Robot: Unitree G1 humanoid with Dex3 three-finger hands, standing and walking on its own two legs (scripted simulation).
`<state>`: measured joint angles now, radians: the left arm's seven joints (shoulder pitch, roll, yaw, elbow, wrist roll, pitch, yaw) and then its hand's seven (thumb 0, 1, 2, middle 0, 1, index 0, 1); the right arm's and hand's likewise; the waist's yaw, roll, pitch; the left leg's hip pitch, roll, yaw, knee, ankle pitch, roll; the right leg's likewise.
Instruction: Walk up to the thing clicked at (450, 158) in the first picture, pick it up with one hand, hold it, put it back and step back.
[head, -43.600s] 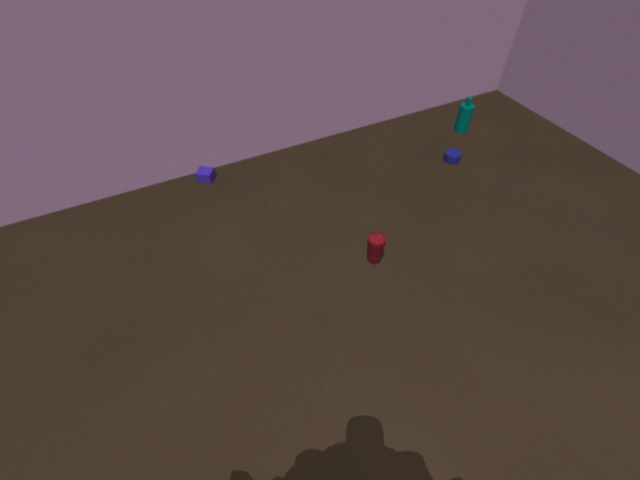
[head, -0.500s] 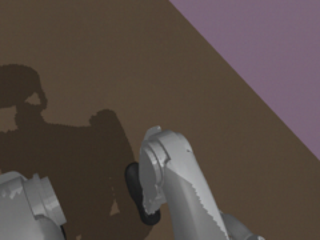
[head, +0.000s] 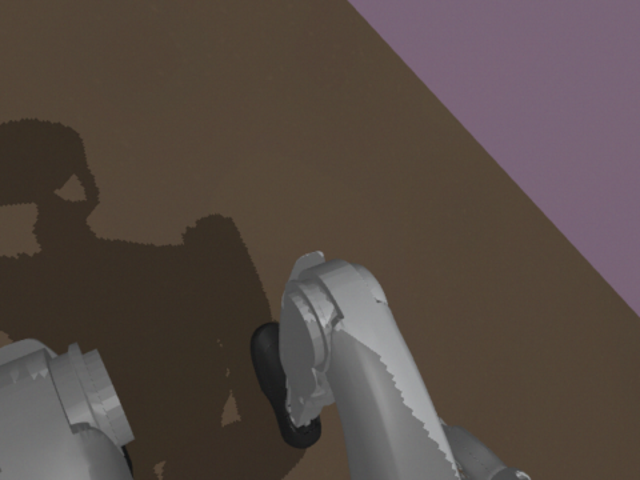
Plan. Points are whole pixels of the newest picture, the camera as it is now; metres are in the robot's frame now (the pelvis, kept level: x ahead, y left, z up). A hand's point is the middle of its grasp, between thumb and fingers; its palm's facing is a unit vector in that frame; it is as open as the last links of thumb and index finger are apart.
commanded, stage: open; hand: left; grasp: from above
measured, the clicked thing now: out of the picture +0.45 +0.38 -0.28
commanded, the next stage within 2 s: withdraw in 0.12 s
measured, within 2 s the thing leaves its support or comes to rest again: neither
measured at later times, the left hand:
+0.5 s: hand out of the picture +0.47 +0.39 -0.19, palm faces -0.31 -0.12 -0.94, open 14.0 cm
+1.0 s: hand out of the picture +0.43 +0.38 -0.10, palm faces -0.50 -0.17 -0.85, open 13.9 cm
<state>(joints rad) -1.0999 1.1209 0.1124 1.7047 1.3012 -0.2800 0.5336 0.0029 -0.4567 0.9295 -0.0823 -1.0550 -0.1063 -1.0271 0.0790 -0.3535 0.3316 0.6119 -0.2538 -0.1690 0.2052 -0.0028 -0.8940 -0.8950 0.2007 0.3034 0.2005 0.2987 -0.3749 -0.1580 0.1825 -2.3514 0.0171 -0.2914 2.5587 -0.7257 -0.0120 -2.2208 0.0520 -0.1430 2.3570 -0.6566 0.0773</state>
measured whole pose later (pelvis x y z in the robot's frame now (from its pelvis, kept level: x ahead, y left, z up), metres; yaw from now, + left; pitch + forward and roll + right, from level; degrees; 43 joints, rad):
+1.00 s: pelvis -0.01 -0.01 +0.04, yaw +6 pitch +32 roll -12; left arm -1.03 0.93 0.05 1.30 1.18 -0.35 0.07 0.00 -0.49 1.00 -0.10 -1.00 -0.10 -1.00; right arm 0.13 -0.35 0.16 0.61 -0.13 0.06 0.08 0.00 -0.90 -0.90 0.20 0.30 0.20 0.30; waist -0.25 -0.03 0.02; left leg -2.29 0.00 -0.18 2.36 -0.64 0.00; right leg -2.17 0.00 -0.08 2.23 -0.63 0.05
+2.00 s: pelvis +0.00 -0.01 +0.22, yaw +13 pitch +29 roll -5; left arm -0.12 0.44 0.07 0.34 0.24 0.20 0.01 0.01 0.85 0.88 -0.21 -0.30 -0.21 -0.30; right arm 0.06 -0.26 0.01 0.54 0.03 -0.03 0.00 0.00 -0.90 -0.90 0.20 0.30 0.20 0.30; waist -0.06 0.02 -0.18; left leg -1.68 0.03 -0.10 1.79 -0.61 -0.02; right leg -1.62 -0.03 -0.05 1.72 -0.60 0.04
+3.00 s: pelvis +0.08 +0.00 +0.41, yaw +17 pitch +9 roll -3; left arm 0.50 0.22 0.03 -0.13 -0.05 0.46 0.01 0.01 0.91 0.90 -0.20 -0.30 -0.20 -0.30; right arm 0.26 -0.22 0.04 0.54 0.00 -0.25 -0.18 0.01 -0.90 -0.90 0.20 0.30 0.20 0.30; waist -0.03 0.04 -0.15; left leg -0.70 0.04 -0.07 1.01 -0.48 -0.02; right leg -0.64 -0.03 -0.07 0.95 -0.47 0.03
